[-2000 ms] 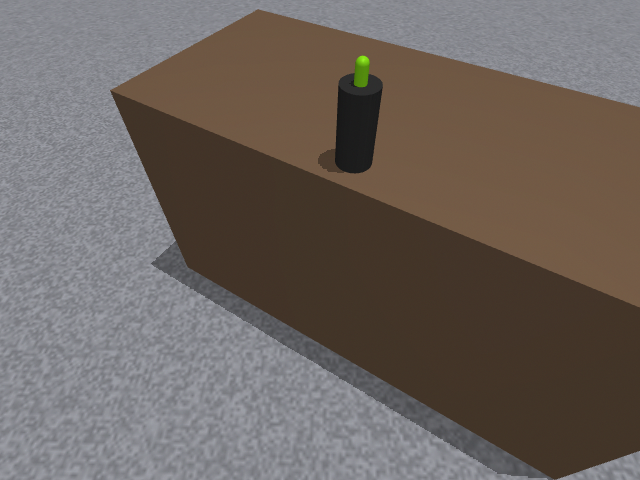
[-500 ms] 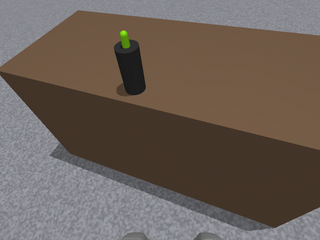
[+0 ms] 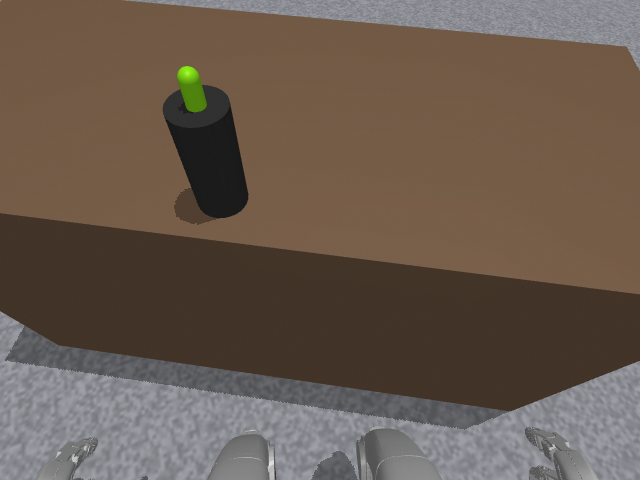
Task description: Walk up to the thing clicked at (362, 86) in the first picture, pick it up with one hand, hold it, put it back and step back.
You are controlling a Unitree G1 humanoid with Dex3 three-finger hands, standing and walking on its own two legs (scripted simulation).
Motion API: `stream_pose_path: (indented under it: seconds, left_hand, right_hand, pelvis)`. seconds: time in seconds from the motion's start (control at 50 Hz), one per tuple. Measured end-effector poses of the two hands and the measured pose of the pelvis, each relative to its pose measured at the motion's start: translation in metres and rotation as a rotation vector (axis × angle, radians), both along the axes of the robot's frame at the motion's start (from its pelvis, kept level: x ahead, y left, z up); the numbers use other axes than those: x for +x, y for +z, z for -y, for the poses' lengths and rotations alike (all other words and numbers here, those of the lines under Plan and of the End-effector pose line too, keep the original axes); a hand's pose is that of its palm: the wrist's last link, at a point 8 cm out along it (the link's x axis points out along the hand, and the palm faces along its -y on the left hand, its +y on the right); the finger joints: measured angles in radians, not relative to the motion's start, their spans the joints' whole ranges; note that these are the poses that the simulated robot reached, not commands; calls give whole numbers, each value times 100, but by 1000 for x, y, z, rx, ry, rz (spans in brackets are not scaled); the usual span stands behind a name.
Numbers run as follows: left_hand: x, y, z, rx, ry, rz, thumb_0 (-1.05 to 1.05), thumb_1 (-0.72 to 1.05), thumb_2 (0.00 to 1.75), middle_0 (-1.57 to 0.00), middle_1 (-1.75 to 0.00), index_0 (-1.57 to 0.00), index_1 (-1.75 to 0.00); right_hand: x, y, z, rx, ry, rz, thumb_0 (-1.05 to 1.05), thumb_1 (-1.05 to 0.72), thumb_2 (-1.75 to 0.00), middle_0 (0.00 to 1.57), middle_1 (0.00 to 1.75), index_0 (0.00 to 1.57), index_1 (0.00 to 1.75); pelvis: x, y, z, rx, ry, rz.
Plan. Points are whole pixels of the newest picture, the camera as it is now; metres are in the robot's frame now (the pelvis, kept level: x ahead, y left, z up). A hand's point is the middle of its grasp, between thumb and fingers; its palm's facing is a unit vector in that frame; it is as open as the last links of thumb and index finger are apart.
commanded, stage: walk up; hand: left
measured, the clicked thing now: (207, 144) +0.48 +0.16 +0.11
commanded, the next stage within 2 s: stand in 1.70 s
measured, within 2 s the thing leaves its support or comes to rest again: neither
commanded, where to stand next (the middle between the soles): +0.07 +0.00 m, yaw -7 degrees
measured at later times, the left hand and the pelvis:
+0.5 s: hand (134, 467) +0.14 +0.26 -0.14, palm faces -0.17 -0.91 -0.38, open 7.4 cm; pelvis -0.01 +0.00 +0.00, yaw -8 degrees
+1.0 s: hand out of the picture +0.12 +0.24 -0.12, palm faces -0.15 -0.93 -0.33, open 7.4 cm; pelvis -0.01 +0.00 +0.03, yaw -8 degrees
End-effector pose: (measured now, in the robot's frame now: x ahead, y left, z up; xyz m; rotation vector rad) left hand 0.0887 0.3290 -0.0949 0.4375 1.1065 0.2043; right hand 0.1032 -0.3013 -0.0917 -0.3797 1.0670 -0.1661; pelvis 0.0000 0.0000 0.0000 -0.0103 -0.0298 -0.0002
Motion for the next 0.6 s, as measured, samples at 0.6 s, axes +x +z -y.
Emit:
stream_pose_path:
  seconds: [0.6]
  left_hand:
    - [36, -4, 36, -58, -133, 21, 1, 90, 90, -21, -30, -21, -30]
  right_hand:
    - [-97, -6, 23, -29, -191, -82, 0, -90, -90, 21, 30, 21, 30]
  pelvis:
    - [-15, 2, 5, -13, -137, 20]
